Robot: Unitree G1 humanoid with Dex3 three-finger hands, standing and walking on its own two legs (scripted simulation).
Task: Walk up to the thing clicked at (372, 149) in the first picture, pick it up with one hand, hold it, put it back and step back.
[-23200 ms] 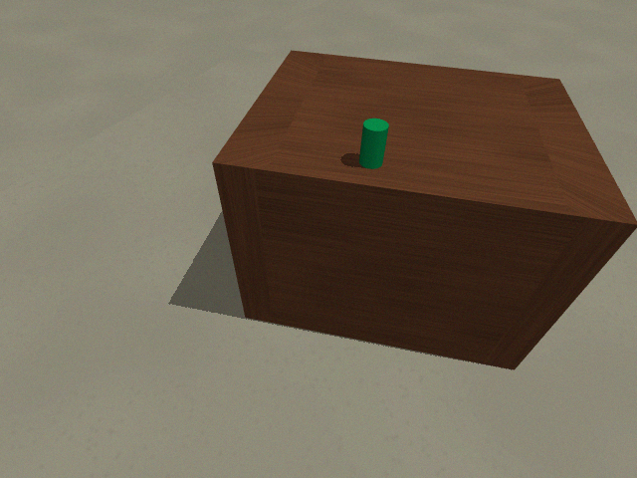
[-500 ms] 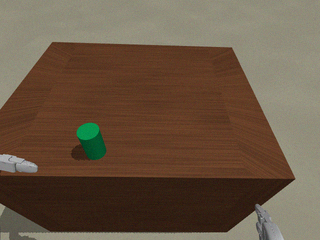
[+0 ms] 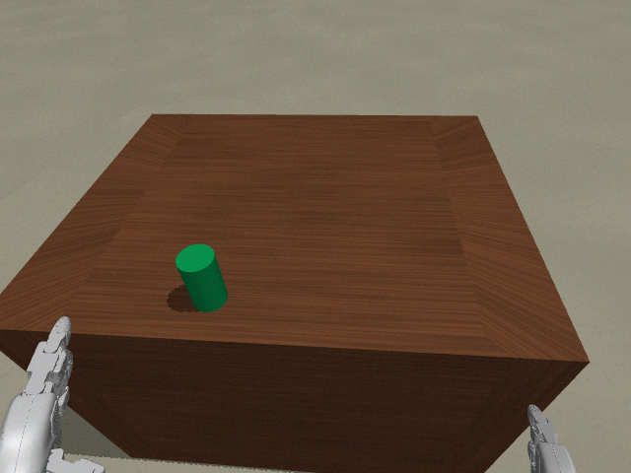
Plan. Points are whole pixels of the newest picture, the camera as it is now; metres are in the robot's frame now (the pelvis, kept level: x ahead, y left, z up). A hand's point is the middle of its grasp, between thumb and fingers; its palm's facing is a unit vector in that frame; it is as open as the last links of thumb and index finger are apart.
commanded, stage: sink last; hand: left
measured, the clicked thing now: (203, 279) +0.43 +0.21 +0.00
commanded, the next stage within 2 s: home in 0.26 s
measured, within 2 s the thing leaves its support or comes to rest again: neither
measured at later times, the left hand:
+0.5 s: hand (58, 441) +0.16 +0.28 +0.06, palm faces +0.37 -0.83 -0.42, open 17.5 cm
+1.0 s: hand (200, 465) +0.18 +0.18 -0.09, palm faces +0.05 -0.98 -0.17, open 17.5 cm
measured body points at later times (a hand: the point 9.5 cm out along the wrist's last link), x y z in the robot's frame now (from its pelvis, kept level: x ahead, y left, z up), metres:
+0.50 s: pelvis -0.02 +0.00 +0.00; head -0.02 -0.01 +0.45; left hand +0.14 +0.32 +0.09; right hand +0.14 -0.27 -0.06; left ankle +0.01 +0.13 -0.72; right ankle -0.01 -0.12 -0.72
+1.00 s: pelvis +0.00 +0.01 +0.01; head +0.03 +0.02 +0.46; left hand +0.18 +0.23 -0.07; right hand +0.17 -0.22 -0.06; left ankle +0.01 +0.13 -0.72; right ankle -0.01 -0.12 -0.72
